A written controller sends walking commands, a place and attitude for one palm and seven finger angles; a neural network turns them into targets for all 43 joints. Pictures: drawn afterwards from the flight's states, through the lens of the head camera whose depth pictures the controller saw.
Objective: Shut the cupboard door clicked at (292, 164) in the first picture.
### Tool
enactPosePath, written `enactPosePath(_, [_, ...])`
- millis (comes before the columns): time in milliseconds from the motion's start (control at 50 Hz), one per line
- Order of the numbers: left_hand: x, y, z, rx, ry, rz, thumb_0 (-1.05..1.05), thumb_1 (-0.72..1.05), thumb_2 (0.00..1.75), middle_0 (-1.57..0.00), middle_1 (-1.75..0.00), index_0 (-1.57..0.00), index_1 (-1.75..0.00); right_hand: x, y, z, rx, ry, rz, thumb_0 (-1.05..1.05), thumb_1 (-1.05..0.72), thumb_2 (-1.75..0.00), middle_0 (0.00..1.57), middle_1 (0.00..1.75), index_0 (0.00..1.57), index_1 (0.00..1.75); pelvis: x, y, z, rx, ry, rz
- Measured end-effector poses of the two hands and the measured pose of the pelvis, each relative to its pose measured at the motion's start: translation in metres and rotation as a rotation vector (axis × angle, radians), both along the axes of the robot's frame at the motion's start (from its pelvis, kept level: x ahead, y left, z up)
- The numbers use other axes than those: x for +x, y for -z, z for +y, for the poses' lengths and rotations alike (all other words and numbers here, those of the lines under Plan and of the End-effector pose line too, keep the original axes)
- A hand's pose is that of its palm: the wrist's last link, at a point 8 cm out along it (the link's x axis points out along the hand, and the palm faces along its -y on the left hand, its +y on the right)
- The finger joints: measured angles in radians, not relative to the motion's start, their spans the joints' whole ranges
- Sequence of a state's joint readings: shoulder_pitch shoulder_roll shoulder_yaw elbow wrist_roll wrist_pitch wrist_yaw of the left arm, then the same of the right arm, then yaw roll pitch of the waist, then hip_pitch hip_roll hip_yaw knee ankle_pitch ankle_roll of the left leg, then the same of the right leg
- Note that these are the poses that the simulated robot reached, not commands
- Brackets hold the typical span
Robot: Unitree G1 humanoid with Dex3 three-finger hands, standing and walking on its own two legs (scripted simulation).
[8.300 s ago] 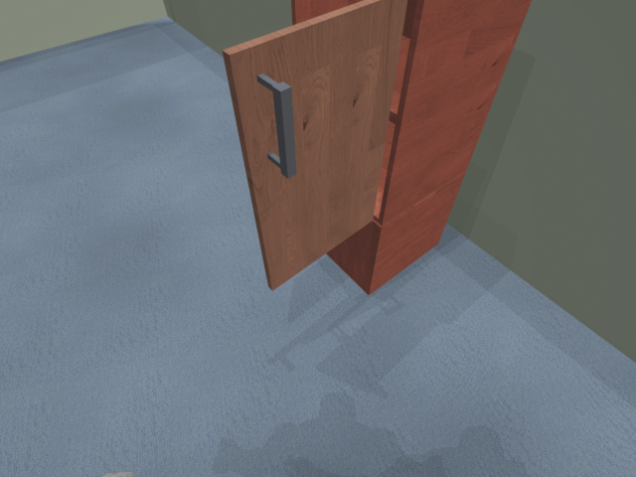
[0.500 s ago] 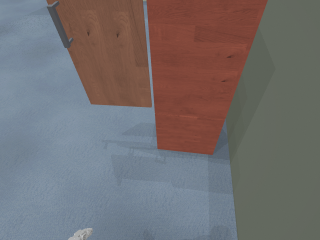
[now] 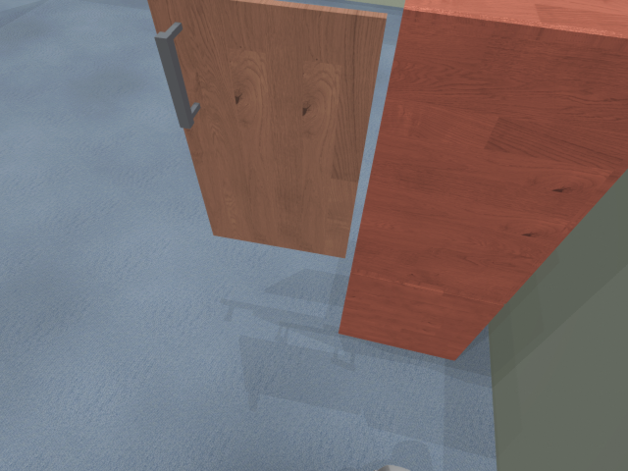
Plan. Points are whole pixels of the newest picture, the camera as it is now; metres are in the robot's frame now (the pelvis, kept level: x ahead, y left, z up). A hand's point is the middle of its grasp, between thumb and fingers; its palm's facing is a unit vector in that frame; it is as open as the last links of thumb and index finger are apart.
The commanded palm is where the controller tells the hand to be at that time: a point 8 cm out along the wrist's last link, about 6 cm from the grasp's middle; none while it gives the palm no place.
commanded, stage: take the last steps up to it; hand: left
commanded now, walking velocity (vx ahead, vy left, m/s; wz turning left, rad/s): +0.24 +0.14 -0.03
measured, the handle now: (181, 78) +0.66 +0.29 +0.13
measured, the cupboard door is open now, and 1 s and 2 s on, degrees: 92 92 92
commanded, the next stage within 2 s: come to a stop and stand still in 0.16 s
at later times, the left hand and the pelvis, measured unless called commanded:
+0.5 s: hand (159, 424) +0.20 +0.26 -0.18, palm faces +0.05 -0.98 -0.21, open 7.3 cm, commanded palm none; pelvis +0.17 +0.07 -0.01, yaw -1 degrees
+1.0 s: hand (176, 410) +0.22 +0.23 -0.17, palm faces -0.02 -0.97 -0.23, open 7.4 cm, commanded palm none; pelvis +0.15 +0.05 +0.00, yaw -2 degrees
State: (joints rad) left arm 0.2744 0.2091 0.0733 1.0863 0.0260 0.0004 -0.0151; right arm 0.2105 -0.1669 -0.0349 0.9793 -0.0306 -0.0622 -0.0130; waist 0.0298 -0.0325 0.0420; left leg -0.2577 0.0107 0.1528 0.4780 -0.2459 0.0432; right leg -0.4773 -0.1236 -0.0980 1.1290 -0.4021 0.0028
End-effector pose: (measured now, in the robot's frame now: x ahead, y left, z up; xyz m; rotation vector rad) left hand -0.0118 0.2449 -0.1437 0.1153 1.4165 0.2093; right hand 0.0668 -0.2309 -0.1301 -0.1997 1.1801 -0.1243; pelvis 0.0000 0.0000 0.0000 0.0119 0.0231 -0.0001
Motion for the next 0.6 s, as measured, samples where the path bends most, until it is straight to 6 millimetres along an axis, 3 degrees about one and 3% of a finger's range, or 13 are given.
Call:
enactPosePath(140, [0.137, -0.016, -0.001, 0.013, 0.086, -0.226, 0.0, 0.91, 0.89, -0.19, -0.3, -0.2, -0.3, -0.011, 0.017, 0.009, 0.04, 0.046, 0.175, 0.0, -0.93, -0.9, 0.2, 0.3, 0.2, 0.3, 0.054, 0.0, 0.01, 0.017, 0.004, -0.017])
enactPosePath(220, [0.187, -0.011, -0.003, 0.026, 0.097, -0.309, 0.0, 0.91, 0.89, -0.2, -0.3, -0.2, -0.3, -0.006, 0.034, 0.012, 0.065, 0.069, 0.265, 0.0, -0.92, -0.9, 0.2, 0.3, 0.2, 0.3, 0.088, 0.013, 0.01, 0.013, -0.009, -0.033])
enactPosePath(320, [0.197, -0.015, 0.003, 0.017, 0.064, -0.245, 0.0, 0.91, 0.89, -0.2, -0.3, -0.2, -0.3, 0.036, 0.02, 0.022, 0.057, 0.074, 0.276, 0.01, -0.91, -0.9, 0.2, 0.3, 0.2, 0.3, 0.121, 0.0, 0.022, -0.01, -0.018, -0.012])
enactPosePath(400, [0.197, -0.012, 0.026, 0.027, 0.056, -0.154, -0.01, 0.94, 0.89, -0.2, -0.3, -0.2, -0.3, 0.082, 0.009, 0.039, 0.044, 0.076, 0.211, 0.01, -0.91, -0.9, 0.2, 0.3, 0.2, 0.3, 0.142, -0.005, 0.037, -0.003, -0.001, 0.003])
enactPosePath(480, [0.199, 0.005, 0.054, 0.013, 0.045, -0.082, -0.01, 0.93, 0.89, -0.2, -0.3, -0.2, -0.3, 0.122, 0.014, 0.058, 0.01, 0.072, 0.149, 0.01, -0.92, -0.9, 0.2, 0.3, 0.2, 0.3, 0.163, 0.006, 0.062, -0.026, 0.007, -0.009])
enactPosePath(600, [0.212, 0.007, 0.082, 0.031, 0.039, -0.038, 0.0, 0.92, 0.89, -0.2, -0.3, -0.2, -0.3, 0.158, 0.004, 0.074, -0.03, 0.061, 0.087, 0.01, -0.92, -0.9, 0.2, 0.3, 0.2, 0.3, 0.173, 0.003, 0.077, -0.039, 0.014, -0.006])
